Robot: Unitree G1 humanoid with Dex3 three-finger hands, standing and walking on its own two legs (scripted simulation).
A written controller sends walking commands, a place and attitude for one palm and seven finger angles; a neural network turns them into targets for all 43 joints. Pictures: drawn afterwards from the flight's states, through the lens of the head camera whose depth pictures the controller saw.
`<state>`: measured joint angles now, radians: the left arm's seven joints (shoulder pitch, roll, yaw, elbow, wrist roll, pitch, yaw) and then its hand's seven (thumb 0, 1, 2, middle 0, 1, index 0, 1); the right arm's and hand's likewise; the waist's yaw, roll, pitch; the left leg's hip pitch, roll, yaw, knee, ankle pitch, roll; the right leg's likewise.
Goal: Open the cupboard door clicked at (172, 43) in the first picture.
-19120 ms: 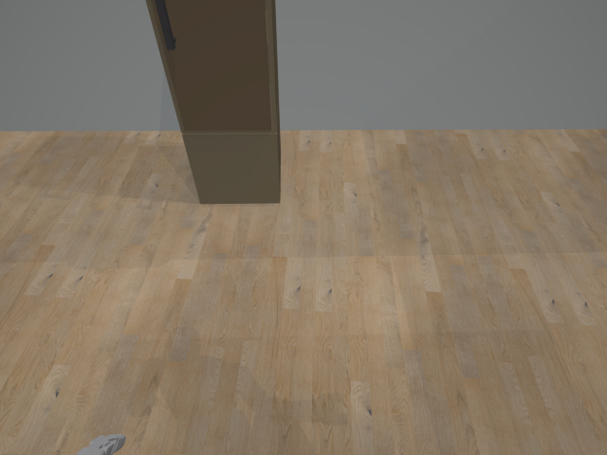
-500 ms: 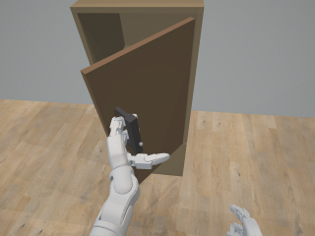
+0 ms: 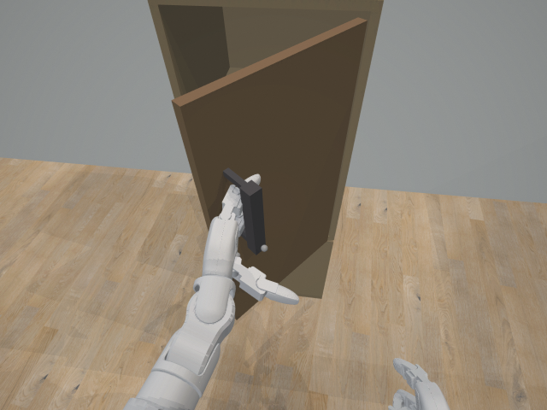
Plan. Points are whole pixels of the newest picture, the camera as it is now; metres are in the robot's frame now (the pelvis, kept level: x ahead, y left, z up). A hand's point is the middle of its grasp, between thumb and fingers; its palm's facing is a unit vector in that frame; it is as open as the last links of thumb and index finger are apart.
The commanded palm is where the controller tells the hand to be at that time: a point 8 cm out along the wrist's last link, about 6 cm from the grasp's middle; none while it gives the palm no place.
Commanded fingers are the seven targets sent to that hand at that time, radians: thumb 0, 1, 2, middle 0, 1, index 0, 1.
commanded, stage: slide the hand sideways off the handle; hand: left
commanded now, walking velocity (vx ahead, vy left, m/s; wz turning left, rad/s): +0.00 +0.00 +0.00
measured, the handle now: (244, 212) +0.38 +0.07 +0.09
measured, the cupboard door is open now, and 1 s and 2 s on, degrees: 51 53 53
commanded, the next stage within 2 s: draw the hand back to the body in 1.06 s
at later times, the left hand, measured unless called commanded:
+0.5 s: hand (245, 279) +0.27 +0.06 +0.08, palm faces -0.11 -0.99 -0.02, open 16.3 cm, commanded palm +0.25 +0.12 +0.08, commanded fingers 0.00 -0.50 0.30 -0.15 -0.30 -0.15 -0.30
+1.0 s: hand (200, 305) +0.23 +0.11 +0.08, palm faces -0.06 -1.00 -0.03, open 16.3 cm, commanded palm +0.21 +0.17 +0.08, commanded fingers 0.00 -0.50 0.30 -0.15 -0.30 -0.15 -0.30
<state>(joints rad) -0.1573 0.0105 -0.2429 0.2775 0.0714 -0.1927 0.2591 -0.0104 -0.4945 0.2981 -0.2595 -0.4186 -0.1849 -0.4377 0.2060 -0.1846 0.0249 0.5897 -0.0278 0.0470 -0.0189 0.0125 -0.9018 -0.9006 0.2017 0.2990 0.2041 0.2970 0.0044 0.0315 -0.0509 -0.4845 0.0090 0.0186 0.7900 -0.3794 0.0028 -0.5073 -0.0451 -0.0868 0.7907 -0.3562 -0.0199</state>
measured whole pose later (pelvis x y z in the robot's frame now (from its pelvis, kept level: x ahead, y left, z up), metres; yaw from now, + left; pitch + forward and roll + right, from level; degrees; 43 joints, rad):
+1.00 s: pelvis +0.03 -0.01 +0.00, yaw +0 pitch +6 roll +0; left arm 0.48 0.15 -0.02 -0.25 -0.18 -0.23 -0.16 -0.01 -0.50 0.30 -0.15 -0.30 -0.16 -0.30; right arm 0.25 -0.23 0.03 0.48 0.02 -0.12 -0.04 0.01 -0.90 -0.90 0.20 0.30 0.20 0.30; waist 0.01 0.05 -0.08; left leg -0.48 0.03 0.00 0.83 -0.45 -0.02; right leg -0.50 -0.02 -0.10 0.83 -0.43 -0.03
